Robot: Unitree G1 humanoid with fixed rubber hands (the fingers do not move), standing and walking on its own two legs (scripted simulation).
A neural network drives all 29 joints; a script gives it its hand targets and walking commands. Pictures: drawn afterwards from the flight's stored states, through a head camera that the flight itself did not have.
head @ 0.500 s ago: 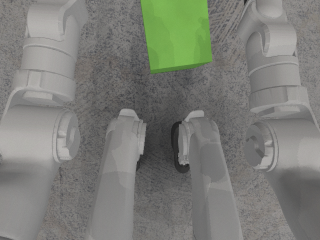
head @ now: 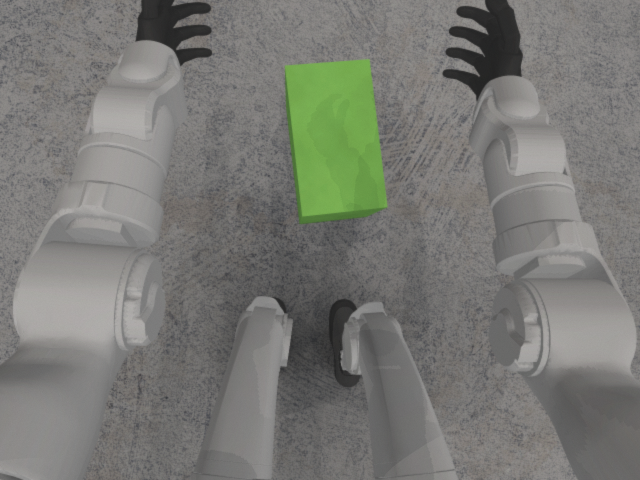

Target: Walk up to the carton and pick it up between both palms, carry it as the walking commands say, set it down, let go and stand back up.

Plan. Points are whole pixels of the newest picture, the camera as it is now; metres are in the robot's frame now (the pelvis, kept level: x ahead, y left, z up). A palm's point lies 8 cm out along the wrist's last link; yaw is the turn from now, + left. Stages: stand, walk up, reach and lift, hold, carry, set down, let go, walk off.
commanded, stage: set down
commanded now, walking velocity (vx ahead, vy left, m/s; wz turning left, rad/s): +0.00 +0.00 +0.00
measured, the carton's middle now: (330, 150) +0.57 -0.03 -0.52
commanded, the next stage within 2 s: let go in 0.10 s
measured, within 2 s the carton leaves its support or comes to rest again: neither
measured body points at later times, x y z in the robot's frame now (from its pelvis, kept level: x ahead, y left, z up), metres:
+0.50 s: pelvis +0.07 -0.01 +0.08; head +0.31 +0.00 +0.46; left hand +0.48 +0.20 -0.03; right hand +0.47 -0.22 -0.03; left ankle +0.09 +0.09 -0.59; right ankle +0.10 -0.10 -0.59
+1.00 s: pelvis +0.09 +0.00 +0.14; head +0.11 +0.01 +0.59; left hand +0.27 +0.24 +0.06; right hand +0.29 -0.23 +0.06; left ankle +0.09 +0.09 -0.59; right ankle +0.09 -0.10 -0.59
